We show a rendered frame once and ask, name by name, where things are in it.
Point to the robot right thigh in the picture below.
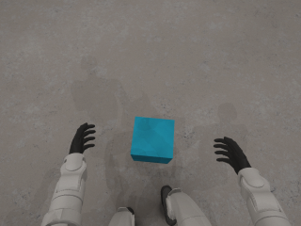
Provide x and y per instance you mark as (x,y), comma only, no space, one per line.
(182,208)

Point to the right robot forearm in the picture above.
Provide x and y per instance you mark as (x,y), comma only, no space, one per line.
(263,207)

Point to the robot left hand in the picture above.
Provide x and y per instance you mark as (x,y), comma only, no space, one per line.
(77,144)

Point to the robot right hand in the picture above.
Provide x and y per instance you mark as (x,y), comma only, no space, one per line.
(236,158)

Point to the carton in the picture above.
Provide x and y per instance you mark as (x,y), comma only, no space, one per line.
(153,140)

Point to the left robot forearm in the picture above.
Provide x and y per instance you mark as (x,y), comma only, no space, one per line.
(66,204)

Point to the left robot foot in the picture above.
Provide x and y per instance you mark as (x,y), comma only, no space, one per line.
(131,210)

